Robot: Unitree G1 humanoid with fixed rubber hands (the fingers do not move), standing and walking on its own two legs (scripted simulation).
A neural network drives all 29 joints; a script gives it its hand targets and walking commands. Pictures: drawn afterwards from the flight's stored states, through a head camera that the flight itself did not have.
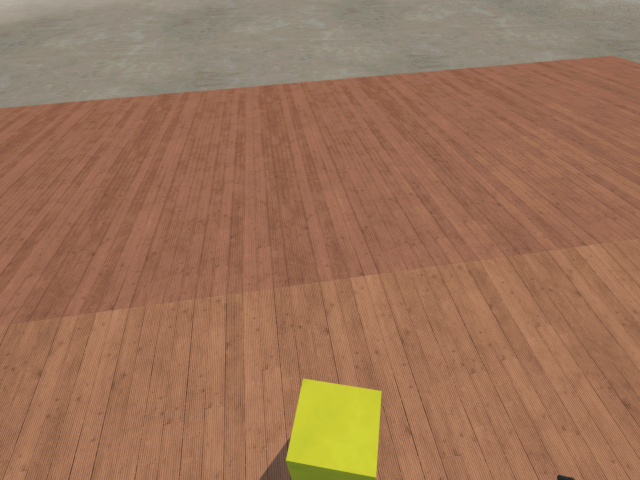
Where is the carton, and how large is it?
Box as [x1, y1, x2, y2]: [286, 379, 381, 479]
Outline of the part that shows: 303,379 286,457 286,462 291,479 375,479 381,391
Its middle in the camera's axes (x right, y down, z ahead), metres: +0.04 +0.55 +1.05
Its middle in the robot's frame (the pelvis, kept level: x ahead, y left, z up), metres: +0.39 -0.01 -0.66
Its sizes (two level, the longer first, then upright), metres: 0.210 0.200 0.250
